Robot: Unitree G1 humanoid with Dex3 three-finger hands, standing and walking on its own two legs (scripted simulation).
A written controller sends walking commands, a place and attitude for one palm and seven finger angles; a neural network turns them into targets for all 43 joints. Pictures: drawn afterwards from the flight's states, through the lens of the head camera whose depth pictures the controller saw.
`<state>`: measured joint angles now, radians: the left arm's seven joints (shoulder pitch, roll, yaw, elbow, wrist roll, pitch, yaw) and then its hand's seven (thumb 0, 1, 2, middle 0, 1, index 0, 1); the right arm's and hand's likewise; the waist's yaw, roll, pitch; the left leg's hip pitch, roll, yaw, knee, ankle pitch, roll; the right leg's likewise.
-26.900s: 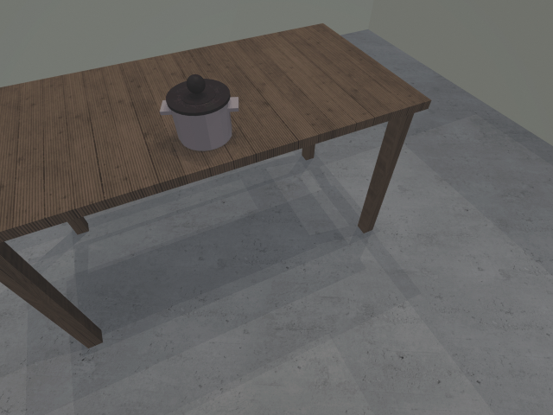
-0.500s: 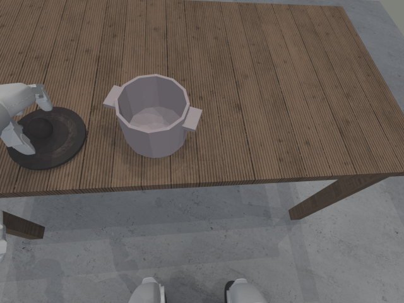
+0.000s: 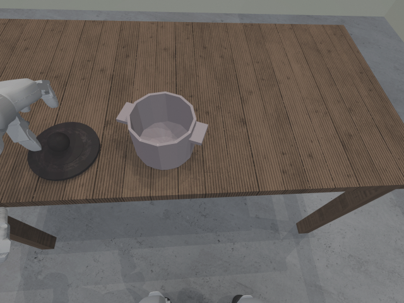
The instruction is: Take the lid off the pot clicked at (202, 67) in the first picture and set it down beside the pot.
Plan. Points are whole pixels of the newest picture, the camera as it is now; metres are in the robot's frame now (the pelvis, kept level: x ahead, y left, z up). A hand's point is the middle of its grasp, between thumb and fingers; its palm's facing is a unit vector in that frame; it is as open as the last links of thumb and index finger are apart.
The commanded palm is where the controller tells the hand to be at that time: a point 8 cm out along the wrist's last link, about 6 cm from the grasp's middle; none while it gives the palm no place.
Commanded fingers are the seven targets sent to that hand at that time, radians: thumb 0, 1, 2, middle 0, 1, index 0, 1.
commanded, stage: raise the empty hand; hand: left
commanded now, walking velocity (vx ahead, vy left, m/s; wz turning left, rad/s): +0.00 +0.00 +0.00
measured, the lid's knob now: (58, 142) +0.46 +0.31 -0.03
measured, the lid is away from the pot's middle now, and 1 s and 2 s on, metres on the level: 0.24 0.24 0.24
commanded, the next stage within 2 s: draw the hand back to the body in 0.72 s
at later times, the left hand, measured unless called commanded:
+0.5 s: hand (12, 103) +0.45 +0.31 +0.12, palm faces -0.40 -0.11 -0.91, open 10.9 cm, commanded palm +0.46 +0.32 +0.19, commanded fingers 0.00 0.14 0.34 -0.27 -1.01 -0.27 -1.01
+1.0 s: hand (12, 98) +0.45 +0.31 +0.13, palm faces -0.39 -0.11 -0.91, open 10.9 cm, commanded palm +0.43 +0.31 +0.20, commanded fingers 0.00 0.14 0.34 -0.27 -1.01 -0.27 -1.01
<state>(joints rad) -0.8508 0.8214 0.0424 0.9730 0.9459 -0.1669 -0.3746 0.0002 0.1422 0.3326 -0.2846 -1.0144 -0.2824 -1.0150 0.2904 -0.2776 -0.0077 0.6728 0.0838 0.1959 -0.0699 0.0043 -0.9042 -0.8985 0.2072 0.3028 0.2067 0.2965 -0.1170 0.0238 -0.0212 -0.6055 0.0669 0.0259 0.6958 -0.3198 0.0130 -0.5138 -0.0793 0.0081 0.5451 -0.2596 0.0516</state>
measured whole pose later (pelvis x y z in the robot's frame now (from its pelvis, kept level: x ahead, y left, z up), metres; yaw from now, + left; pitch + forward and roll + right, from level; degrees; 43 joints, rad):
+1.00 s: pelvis +0.01 -0.02 +0.01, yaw +1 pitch +9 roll -2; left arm -0.84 0.85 0.07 0.84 0.90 -0.12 -0.47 0.00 0.14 0.33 -0.29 -1.01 -0.28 -1.02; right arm 0.25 -0.30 -0.01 0.66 0.10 0.21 -0.04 0.01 -0.91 -0.90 0.21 0.30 0.20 0.30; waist -0.10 0.04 0.02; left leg -0.45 0.07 0.01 0.56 -0.27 -0.02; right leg -0.36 -0.08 -0.02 0.45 -0.24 0.07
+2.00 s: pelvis +0.03 -0.05 +0.02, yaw +1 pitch -1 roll +0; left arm -0.12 0.38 0.36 0.09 -0.07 -0.04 0.11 0.01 0.52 0.62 -0.24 -0.65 -0.24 -0.65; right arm 0.17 -0.26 0.00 0.68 0.05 -0.04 -0.07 0.01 -0.91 -0.90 0.20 0.30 0.20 0.30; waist 0.02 0.06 0.05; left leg -0.14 0.10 0.02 0.42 -0.26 -0.06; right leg -0.11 -0.05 -0.01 0.40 -0.27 0.04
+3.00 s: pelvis +0.02 -0.04 +0.02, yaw +1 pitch -3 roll -1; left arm 0.54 0.31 0.28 -0.51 -0.05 -0.09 0.11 0.01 0.89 0.89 -0.21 -0.30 -0.21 -0.30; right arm 0.15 -0.20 0.01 0.65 0.01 -0.10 -0.08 0.01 -0.90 -0.90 0.20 0.30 0.20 0.30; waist 0.07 0.06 0.04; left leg -0.14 0.09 0.02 0.46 -0.26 -0.05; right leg -0.08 -0.06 -0.01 0.38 -0.25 0.06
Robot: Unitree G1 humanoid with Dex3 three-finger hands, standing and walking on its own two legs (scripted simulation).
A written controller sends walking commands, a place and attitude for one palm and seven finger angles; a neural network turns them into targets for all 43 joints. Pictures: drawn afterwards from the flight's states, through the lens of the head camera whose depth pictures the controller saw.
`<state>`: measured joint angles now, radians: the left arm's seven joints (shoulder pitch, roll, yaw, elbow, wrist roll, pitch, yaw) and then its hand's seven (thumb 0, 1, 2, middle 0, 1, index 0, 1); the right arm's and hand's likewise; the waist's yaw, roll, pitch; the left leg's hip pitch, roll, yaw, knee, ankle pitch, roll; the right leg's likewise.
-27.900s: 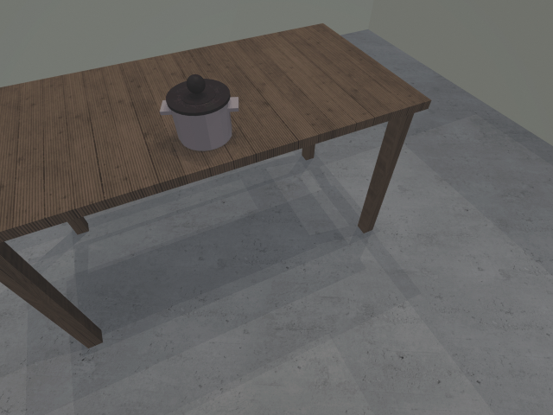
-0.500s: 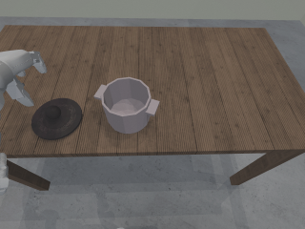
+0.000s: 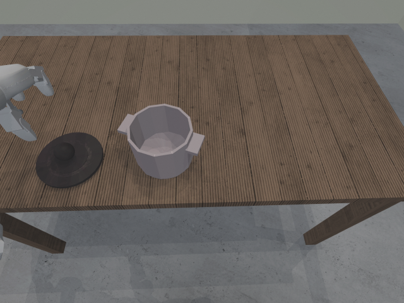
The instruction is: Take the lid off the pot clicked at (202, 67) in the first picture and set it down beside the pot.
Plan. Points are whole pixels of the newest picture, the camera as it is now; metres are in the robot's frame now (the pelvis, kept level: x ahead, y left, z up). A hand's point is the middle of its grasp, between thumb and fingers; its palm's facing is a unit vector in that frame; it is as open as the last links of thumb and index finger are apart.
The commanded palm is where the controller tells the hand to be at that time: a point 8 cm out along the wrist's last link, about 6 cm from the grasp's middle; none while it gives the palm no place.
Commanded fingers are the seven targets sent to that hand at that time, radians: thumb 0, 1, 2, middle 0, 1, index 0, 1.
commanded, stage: draw the hand back to the body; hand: left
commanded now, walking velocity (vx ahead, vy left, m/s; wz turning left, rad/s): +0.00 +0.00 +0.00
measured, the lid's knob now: (64, 151) +0.46 +0.32 -0.04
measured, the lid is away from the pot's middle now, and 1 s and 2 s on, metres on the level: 0.24 0.24 0.24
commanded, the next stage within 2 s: none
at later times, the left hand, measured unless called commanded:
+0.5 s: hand (35, 117) +0.40 +0.26 +0.15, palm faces +0.27 -0.86 -0.43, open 10.9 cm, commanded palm +0.35 +0.31 +0.18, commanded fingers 0.00 0.23 0.41 -0.26 -0.93 -0.26 -0.93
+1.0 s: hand (26, 142) +0.34 +0.25 +0.17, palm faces +0.46 -0.84 -0.29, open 8.9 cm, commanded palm +0.28 +0.28 +0.18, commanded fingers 0.00 0.71 0.76 -0.22 -0.48 -0.22 -0.48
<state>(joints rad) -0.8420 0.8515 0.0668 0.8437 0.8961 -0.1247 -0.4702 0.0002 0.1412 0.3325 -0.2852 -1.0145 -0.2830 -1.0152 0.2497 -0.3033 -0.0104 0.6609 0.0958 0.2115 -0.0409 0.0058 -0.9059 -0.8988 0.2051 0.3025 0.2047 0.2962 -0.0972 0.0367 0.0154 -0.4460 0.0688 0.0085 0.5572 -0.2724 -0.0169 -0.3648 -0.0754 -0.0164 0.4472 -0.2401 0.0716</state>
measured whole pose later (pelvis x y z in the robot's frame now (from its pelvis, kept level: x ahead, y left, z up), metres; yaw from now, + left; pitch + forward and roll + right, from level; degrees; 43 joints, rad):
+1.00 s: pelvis +0.02 -0.03 +0.01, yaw -1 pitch -1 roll +0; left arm -0.12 0.38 0.36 0.09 -0.07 -0.04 0.11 0.01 0.52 0.62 -0.24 -0.65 -0.24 -0.65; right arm 0.17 -0.26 0.00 0.68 0.05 -0.04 -0.07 0.01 -0.91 -0.90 0.20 0.30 0.20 0.30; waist 0.02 0.06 0.05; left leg -0.14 0.10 0.02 0.42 -0.26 -0.06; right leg -0.11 -0.05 -0.01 0.40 -0.27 0.04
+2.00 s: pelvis +0.00 -0.02 +0.01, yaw +0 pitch -3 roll -1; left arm 0.54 0.31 0.28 -0.51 -0.05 -0.09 0.11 0.01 0.89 0.89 -0.21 -0.30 -0.21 -0.30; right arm 0.15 -0.20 0.01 0.65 0.01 -0.10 -0.08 0.01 -0.90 -0.90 0.20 0.30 0.20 0.30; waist 0.07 0.06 0.04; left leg -0.14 0.09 0.02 0.46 -0.26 -0.05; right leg -0.08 -0.06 -0.01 0.38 -0.25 0.06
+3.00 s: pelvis -0.09 +0.01 -0.02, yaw +1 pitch +1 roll -3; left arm 0.63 0.39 0.38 -0.70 -0.06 -0.23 0.14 0.01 0.89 0.89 -0.22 -0.30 -0.21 -0.30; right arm 0.17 -0.18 -0.01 0.56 0.04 -0.06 -0.09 0.01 -0.90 -0.90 0.21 0.30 0.21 0.30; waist 0.00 0.00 0.07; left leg -0.50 0.07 -0.01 0.72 -0.25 0.00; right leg -0.41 -0.07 -0.02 0.60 -0.21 0.08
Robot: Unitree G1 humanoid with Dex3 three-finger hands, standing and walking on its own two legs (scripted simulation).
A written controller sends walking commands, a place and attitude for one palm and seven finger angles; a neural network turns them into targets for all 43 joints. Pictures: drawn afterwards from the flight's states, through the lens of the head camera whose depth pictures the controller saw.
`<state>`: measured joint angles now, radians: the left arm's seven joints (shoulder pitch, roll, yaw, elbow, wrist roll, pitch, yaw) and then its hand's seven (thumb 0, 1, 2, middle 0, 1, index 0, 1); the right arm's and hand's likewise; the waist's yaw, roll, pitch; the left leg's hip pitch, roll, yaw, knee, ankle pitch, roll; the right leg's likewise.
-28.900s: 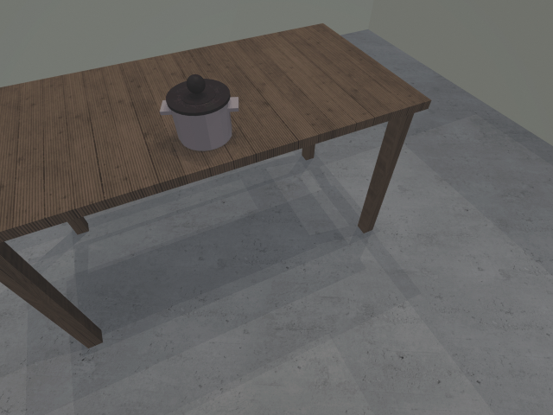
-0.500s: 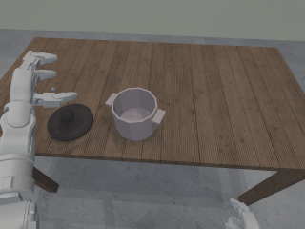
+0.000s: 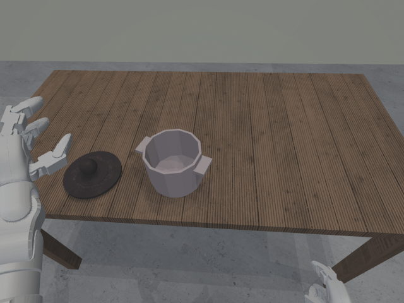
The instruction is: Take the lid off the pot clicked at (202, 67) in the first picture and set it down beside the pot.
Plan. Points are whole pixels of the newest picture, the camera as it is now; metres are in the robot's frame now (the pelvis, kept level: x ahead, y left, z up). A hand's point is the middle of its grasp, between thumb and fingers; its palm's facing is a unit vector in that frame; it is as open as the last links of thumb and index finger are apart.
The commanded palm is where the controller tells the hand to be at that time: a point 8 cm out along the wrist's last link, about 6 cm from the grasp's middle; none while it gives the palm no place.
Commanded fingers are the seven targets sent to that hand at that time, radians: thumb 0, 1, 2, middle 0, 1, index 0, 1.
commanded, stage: draw the hand back to the body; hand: left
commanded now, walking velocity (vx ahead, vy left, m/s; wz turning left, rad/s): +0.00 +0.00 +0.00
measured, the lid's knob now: (88, 166) +0.43 +0.35 -0.05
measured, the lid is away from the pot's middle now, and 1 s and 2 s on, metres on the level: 0.24 0.24 0.24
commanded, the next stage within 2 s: step back with the hand held close in 1.08 s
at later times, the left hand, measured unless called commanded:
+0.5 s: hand (40, 192) +0.24 +0.27 +0.16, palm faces +0.46 -0.84 -0.31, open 7.5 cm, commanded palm +0.18 +0.30 +0.17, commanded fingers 0.00 0.90 0.90 -0.20 -0.30 -0.20 -0.30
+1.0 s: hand (26, 243) +0.16 +0.25 +0.15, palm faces +0.40 -0.83 -0.39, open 7.4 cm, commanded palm +0.11 +0.29 +0.17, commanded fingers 0.00 0.90 0.90 -0.20 -0.30 -0.20 -0.30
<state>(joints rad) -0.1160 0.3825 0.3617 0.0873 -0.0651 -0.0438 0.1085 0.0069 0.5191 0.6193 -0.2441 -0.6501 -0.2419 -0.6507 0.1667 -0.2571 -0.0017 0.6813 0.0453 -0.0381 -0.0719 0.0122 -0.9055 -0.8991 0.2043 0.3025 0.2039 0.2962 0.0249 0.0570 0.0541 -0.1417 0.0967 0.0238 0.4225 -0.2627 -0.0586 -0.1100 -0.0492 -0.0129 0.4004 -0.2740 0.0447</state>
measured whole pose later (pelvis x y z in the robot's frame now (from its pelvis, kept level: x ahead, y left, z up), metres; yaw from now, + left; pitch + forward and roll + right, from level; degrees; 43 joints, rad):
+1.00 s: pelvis -0.02 +0.01 +0.00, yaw +0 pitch -3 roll -1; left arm 0.54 0.31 0.28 -0.51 -0.05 -0.09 0.11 0.01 0.89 0.89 -0.21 -0.30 -0.21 -0.30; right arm 0.15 -0.20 0.01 0.65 0.01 -0.10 -0.08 0.01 -0.90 -0.90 0.20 0.30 0.20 0.30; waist 0.07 0.06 0.04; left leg -0.14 0.09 0.02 0.46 -0.26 -0.05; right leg -0.08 -0.06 -0.01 0.38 -0.25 0.06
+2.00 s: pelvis -0.11 +0.04 -0.03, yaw +1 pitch +1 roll -3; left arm 0.63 0.39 0.38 -0.70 -0.06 -0.23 0.14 0.01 0.89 0.89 -0.22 -0.30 -0.21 -0.30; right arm 0.17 -0.18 -0.01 0.56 0.04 -0.06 -0.09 0.01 -0.90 -0.90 0.21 0.30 0.21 0.30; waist 0.00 0.00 0.07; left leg -0.50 0.07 -0.01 0.72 -0.25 0.00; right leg -0.41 -0.07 -0.02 0.60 -0.21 0.08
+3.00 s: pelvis -0.21 +0.03 -0.05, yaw +1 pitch -3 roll -2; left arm 0.50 0.38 0.34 -0.63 -0.02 -0.28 0.11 0.01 0.89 0.89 -0.22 -0.30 -0.21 -0.30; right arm 0.17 -0.21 -0.04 0.64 -0.01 -0.07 -0.04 0.01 -0.90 -0.90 0.21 0.30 0.21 0.30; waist 0.00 -0.04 0.08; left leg -0.62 0.02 -0.05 0.83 -0.42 0.01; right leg -0.55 -0.07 0.02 0.71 -0.21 0.04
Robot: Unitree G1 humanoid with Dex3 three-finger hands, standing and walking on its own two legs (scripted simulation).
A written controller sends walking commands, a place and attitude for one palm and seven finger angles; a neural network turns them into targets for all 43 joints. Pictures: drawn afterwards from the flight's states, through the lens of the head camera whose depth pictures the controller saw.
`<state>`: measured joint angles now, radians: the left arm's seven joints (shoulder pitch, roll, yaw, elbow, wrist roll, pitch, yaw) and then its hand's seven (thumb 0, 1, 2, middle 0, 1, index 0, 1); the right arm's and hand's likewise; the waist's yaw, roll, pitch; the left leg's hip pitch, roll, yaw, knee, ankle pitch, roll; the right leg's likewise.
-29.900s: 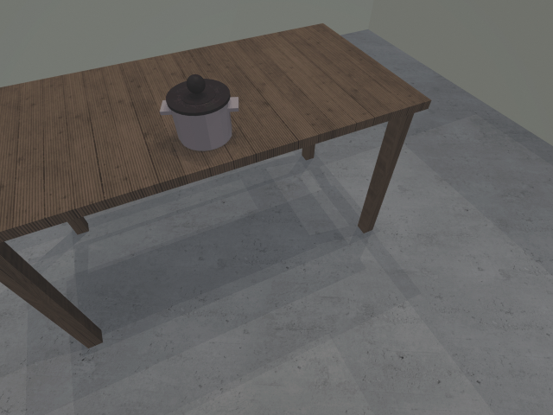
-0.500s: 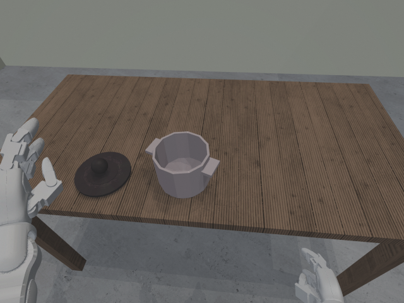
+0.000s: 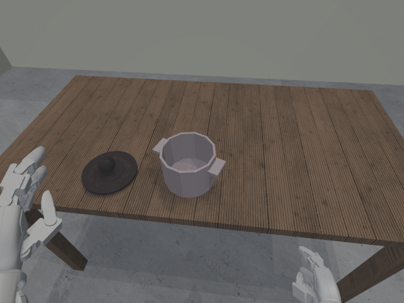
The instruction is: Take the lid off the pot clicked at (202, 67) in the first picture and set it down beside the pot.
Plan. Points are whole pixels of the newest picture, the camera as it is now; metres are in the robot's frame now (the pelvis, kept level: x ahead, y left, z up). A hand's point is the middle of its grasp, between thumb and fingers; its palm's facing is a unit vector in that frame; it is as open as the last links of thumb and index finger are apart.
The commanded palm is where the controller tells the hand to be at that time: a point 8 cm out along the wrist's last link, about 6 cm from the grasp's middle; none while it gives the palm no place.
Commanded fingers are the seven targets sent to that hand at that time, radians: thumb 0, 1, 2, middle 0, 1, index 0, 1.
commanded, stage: draw the hand back to the body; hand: left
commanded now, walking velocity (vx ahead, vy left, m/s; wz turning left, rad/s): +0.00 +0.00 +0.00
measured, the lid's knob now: (106, 164) +0.45 +0.34 -0.05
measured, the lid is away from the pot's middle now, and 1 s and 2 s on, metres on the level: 0.24 0.24 0.24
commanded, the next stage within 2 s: step back with the hand held close in 0.08 s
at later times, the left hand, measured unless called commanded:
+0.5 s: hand (54, 237) +0.17 +0.24 +0.13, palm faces +0.24 -0.84 -0.48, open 7.4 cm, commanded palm +0.11 +0.30 +0.17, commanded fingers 0.00 0.90 0.90 -0.20 -0.30 -0.20 -0.30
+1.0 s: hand (9, 280) +0.10 +0.26 +0.15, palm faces +0.34 -0.83 -0.43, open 7.4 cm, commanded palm +0.04 +0.31 +0.17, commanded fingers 0.00 0.90 0.90 -0.20 -0.30 -0.20 -0.30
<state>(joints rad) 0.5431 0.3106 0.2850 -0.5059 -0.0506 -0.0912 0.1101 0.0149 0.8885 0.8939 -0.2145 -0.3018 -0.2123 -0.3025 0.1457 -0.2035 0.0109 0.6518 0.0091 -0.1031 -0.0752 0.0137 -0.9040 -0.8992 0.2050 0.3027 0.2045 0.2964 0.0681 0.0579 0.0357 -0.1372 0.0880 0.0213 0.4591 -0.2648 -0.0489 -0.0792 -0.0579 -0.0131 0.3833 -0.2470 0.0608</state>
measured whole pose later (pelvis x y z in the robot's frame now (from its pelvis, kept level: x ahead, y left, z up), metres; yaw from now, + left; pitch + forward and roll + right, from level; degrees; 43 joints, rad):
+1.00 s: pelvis -0.09 +0.03 -0.03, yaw +1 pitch +1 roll -3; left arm 0.63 0.39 0.38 -0.70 -0.06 -0.23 0.14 0.01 0.89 0.89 -0.22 -0.30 -0.21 -0.30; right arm 0.17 -0.18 -0.01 0.56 0.04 -0.06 -0.09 0.01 -0.90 -0.90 0.21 0.30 0.21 0.30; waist 0.00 0.00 0.07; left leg -0.50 0.07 -0.01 0.72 -0.25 0.00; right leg -0.41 -0.07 -0.02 0.60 -0.21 0.08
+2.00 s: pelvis -0.19 +0.02 -0.05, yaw +0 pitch -3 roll -2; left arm 0.50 0.38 0.34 -0.63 -0.02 -0.28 0.11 0.01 0.89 0.89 -0.22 -0.30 -0.21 -0.30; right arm 0.17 -0.21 -0.04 0.64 -0.01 -0.07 -0.04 0.01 -0.90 -0.90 0.21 0.30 0.21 0.30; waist 0.00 -0.04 0.08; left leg -0.62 0.02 -0.05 0.83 -0.42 0.01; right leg -0.55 -0.07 0.02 0.71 -0.21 0.04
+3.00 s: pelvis -0.47 +0.11 -0.04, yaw +3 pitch +0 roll +0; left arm 0.19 0.26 0.09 0.63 0.04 0.12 -0.03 0.01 0.91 0.89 -0.20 -0.30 -0.19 -0.30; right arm 0.33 -0.22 -0.03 0.78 -0.04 0.03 0.00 0.01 -0.91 -0.90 0.20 0.30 0.21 0.30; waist -0.09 -0.08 -0.04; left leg -0.54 0.03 0.08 0.80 -0.27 0.04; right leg -0.67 0.01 0.05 1.41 -0.39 0.00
